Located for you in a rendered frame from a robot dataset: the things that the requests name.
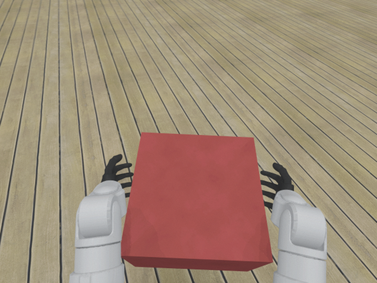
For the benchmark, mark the robot right forearm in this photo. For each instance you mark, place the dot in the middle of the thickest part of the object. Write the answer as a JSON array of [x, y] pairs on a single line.
[[302, 240]]

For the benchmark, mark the left robot hand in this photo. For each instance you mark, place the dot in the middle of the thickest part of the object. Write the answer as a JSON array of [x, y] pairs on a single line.
[[111, 170]]

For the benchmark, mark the carton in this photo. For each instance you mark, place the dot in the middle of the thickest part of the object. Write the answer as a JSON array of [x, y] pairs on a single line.
[[196, 202]]

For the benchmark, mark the right robot hand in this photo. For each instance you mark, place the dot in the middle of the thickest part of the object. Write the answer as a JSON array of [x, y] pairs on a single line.
[[284, 182]]

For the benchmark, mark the robot left forearm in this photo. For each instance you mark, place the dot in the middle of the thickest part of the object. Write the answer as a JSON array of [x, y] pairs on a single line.
[[98, 234]]

